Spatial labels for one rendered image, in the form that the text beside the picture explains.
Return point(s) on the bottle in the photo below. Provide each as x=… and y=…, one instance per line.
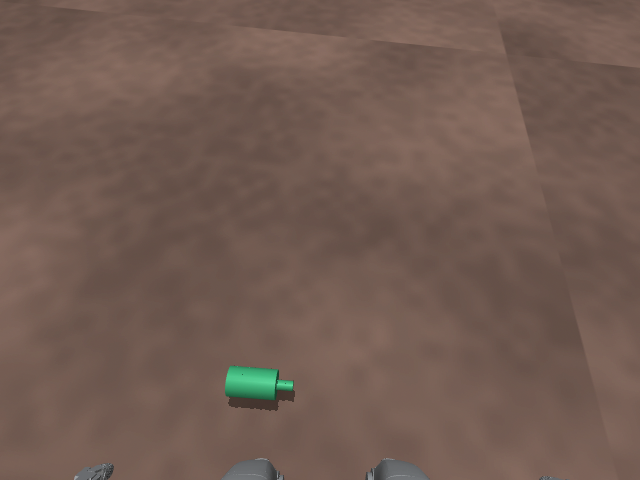
x=255, y=383

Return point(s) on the left robot hand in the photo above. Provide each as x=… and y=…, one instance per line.
x=99, y=472

